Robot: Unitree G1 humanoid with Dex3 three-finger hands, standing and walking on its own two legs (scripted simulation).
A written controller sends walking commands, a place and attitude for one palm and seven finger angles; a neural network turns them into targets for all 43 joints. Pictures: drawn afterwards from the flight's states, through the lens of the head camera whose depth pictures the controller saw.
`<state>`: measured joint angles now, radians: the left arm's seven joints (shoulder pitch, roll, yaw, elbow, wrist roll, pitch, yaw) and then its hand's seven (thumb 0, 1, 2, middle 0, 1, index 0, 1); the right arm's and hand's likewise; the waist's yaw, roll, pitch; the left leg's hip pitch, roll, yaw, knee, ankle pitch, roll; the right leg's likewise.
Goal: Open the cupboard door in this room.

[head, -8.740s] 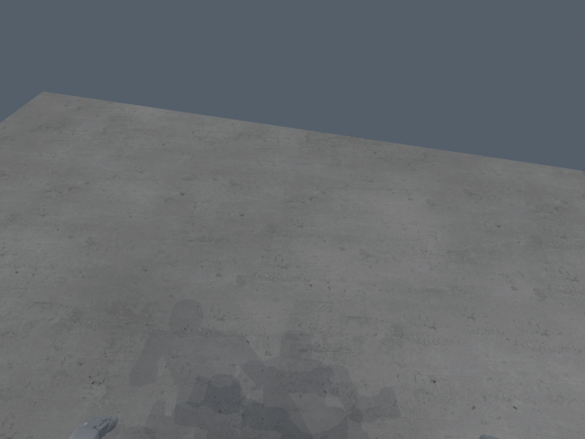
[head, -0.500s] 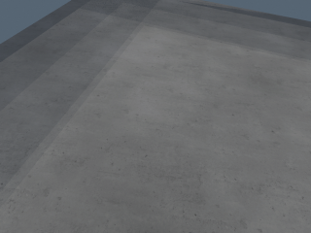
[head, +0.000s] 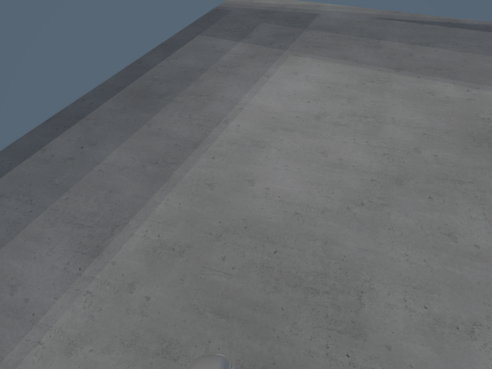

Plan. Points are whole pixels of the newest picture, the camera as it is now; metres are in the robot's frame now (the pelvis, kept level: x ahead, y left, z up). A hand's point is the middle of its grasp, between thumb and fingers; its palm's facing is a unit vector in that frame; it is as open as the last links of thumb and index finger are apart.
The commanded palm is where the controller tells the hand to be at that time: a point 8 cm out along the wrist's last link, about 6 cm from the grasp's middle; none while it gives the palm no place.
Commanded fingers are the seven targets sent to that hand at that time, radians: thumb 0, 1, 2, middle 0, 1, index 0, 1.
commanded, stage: turn or walk to find it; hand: left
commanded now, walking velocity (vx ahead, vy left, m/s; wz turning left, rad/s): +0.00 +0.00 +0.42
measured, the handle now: out of the picture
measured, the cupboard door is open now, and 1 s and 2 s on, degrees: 0 0 0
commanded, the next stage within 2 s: stand and wait in 1.58 s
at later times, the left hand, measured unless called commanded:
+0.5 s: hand out of the picture -0.03 +0.27 -0.17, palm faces +0.25 -0.94 -0.24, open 7.4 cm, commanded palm none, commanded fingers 0.00 0.90 0.90 -0.20 -0.30 -0.20 -0.30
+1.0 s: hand out of the picture -0.05 +0.21 -0.15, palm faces +0.42 -0.87 -0.26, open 7.4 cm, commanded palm none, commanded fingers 0.00 0.90 0.90 -0.20 -0.30 -0.20 -0.30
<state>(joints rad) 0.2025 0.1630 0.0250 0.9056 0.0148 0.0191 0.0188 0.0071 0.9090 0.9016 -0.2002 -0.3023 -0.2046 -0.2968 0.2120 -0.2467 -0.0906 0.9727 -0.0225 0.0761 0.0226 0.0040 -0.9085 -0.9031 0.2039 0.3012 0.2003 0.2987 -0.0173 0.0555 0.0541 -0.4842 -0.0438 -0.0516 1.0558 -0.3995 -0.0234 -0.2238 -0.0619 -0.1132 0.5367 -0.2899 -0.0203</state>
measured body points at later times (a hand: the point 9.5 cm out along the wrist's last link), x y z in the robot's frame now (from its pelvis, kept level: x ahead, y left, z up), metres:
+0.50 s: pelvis -0.03 +0.05 +0.00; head +0.00 +0.08 +0.45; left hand -0.04 +0.32 -0.16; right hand +0.11 -0.17 -0.13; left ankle -0.05 +0.14 -0.74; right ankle -0.02 -0.10 -0.67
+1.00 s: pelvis -0.04 +0.00 +0.00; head -0.01 -0.02 +0.45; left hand -0.07 +0.25 -0.13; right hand +0.09 -0.22 -0.16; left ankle -0.13 +0.13 -0.65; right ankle +0.00 -0.09 -0.74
